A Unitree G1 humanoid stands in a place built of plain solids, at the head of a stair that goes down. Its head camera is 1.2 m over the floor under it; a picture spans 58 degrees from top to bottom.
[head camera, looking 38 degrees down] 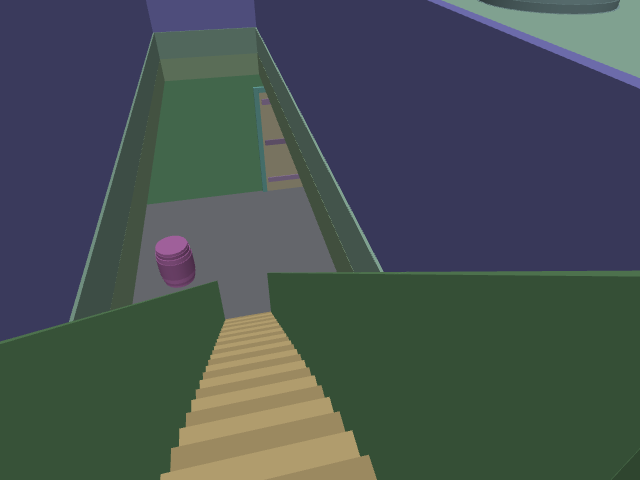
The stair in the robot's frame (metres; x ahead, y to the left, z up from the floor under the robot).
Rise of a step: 0.18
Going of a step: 0.20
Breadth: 0.93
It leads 13 degrees to the left of straight ahead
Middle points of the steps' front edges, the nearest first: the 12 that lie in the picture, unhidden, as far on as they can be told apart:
0.94 0.27 -0.72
1.14 0.31 -0.90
1.33 0.36 -1.08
1.53 0.40 -1.26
1.73 0.45 -1.44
1.93 0.50 -1.62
2.12 0.54 -1.80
2.32 0.59 -1.98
2.52 0.64 -2.16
2.72 0.68 -2.34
2.91 0.73 -2.52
3.11 0.78 -2.70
